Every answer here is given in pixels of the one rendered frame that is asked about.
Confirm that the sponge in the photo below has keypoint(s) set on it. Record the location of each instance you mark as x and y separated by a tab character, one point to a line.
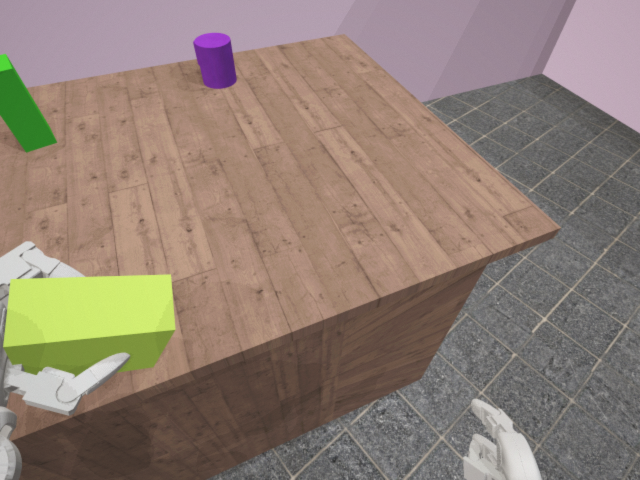
72	323

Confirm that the table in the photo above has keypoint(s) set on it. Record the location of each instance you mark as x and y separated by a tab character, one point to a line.
322	228

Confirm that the left robot forearm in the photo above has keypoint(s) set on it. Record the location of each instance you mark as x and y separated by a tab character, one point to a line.
10	457

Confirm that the robot right hand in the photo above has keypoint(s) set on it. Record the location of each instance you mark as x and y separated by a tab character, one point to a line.
510	459

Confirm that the robot left hand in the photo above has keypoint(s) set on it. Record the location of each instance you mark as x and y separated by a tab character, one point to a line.
52	389

